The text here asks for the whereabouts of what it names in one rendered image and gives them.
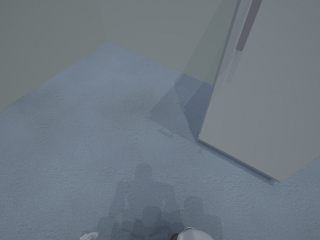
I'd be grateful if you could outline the robot right shin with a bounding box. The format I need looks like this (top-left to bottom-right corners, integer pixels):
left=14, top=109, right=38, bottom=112
left=182, top=227, right=195, bottom=233

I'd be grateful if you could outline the robot right thigh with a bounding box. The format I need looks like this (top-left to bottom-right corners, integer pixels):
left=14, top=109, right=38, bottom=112
left=177, top=229, right=213, bottom=240

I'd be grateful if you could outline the fridge door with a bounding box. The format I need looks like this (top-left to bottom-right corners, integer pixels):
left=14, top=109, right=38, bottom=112
left=199, top=0, right=320, bottom=182

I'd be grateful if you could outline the handle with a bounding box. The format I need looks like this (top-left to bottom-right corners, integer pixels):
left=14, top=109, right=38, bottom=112
left=236, top=0, right=262, bottom=51

